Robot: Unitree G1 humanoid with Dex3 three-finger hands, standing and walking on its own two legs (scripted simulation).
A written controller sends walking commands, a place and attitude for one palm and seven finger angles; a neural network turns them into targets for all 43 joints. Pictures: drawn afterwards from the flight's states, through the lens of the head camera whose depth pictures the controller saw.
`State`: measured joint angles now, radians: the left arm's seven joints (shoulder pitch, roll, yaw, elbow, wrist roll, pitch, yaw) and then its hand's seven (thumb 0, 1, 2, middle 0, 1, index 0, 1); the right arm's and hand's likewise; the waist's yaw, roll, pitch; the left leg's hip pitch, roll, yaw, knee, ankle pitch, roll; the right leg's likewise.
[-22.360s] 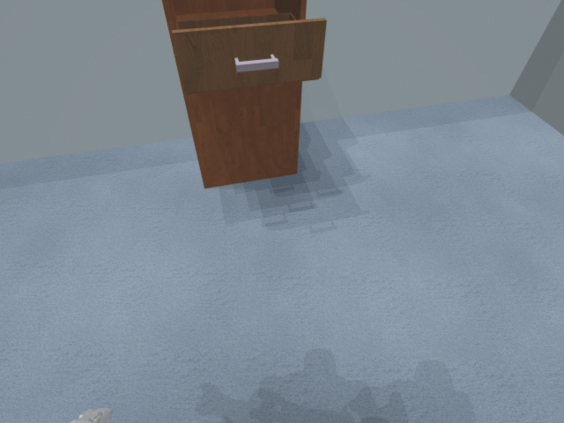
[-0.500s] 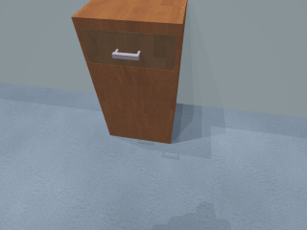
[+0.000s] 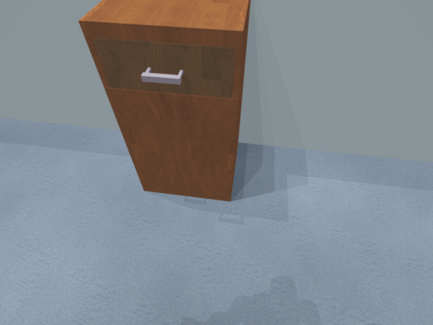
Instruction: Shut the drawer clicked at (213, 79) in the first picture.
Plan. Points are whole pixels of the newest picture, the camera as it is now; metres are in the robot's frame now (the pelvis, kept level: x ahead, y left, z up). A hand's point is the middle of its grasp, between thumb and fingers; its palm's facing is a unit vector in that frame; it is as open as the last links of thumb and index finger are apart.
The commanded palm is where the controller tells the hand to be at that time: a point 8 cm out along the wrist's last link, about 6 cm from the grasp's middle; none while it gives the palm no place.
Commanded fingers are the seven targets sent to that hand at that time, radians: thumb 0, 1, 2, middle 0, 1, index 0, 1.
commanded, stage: look to check the result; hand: left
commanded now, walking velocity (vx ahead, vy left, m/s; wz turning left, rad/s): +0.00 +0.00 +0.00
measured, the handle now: (163, 75) +0.83 +0.22 +0.00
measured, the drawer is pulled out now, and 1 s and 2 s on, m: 0.00 0.00 0.00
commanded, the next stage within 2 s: stand and wait in 0.46 s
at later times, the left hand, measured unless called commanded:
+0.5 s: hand out of the picture +0.06 +0.22 -0.16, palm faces +0.00 -0.96 -0.29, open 7.3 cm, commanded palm none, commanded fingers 0.00 0.90 0.90 -0.20 -0.30 -0.20 -0.30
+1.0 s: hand out of the picture +0.07 +0.23 -0.16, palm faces -0.01 -0.95 -0.31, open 7.3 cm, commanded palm none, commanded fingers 0.00 0.90 0.90 -0.20 -0.30 -0.20 -0.30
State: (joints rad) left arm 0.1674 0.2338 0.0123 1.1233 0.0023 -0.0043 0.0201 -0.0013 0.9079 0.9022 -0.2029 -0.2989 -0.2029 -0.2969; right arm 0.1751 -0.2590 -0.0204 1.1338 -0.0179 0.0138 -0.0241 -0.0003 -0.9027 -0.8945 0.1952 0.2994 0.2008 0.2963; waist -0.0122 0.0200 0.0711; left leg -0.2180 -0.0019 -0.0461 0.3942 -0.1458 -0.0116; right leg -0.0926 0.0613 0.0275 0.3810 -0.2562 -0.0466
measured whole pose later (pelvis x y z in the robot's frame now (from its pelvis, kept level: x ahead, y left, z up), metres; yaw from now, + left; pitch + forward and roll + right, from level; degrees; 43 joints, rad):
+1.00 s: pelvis +0.02 +0.01 +0.00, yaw -1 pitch -2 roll +0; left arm 0.16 0.27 0.02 1.13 0.00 -0.01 0.02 0.00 0.91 0.90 -0.20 -0.30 -0.20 -0.30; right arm 0.14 -0.28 -0.01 1.14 -0.01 0.01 -0.02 0.00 -0.90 -0.89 0.20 0.30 0.20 0.30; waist 0.00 0.01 0.06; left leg -0.17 -0.01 -0.02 0.35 -0.15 0.00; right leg -0.04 0.05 0.05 0.33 -0.25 -0.04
